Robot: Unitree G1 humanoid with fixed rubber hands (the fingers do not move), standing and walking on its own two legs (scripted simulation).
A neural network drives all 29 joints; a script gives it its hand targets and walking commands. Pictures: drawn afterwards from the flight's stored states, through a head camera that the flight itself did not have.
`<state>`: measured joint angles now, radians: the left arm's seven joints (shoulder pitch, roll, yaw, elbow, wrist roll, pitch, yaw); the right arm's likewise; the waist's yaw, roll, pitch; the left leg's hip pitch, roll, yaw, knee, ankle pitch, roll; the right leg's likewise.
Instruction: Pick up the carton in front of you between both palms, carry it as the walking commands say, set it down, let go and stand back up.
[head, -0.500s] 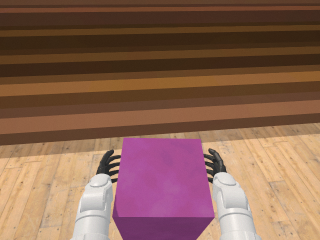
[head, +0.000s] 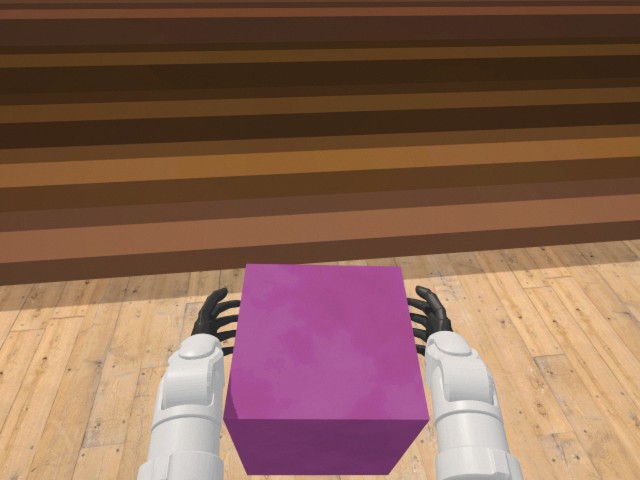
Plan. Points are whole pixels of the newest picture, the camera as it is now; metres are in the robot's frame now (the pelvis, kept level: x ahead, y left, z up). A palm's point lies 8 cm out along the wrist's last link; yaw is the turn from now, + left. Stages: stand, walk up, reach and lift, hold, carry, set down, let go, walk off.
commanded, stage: reach and lift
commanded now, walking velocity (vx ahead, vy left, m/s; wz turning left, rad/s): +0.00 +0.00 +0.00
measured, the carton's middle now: (321, 375) +0.30 +0.00 -0.04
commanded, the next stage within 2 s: hold in 0.50 s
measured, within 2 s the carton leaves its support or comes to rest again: neither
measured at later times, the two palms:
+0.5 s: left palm (205, 339) +0.30 +0.15 +0.04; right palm (439, 336) +0.31 -0.15 +0.04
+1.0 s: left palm (201, 342) +0.29 +0.15 +0.05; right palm (444, 339) +0.29 -0.15 +0.06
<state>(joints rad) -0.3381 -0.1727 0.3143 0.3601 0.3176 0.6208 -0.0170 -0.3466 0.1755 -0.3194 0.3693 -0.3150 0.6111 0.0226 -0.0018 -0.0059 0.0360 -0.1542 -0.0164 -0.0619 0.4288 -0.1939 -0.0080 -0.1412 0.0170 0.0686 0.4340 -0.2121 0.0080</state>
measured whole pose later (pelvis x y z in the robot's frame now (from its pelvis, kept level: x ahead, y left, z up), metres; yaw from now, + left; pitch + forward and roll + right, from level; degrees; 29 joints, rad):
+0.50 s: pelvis +0.02 +0.00 +0.00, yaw +0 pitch -6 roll +0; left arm -0.26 -0.15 0.22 0.26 0.28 0.70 0.00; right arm -0.27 0.15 -0.23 0.27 -0.28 0.69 0.02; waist 0.00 -0.01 0.03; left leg -0.07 -0.02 -0.06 0.36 -0.19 -0.01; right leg -0.05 0.01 0.07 0.37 -0.21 0.01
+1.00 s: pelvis +0.00 +0.00 +0.00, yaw +0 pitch -8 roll +0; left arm -0.30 -0.16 0.25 0.23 0.29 0.76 -0.01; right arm -0.30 0.16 -0.25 0.24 -0.28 0.75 0.02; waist 0.00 0.00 0.05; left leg -0.06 -0.02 -0.07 0.38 -0.18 -0.01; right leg -0.04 0.02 0.07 0.38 -0.19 0.01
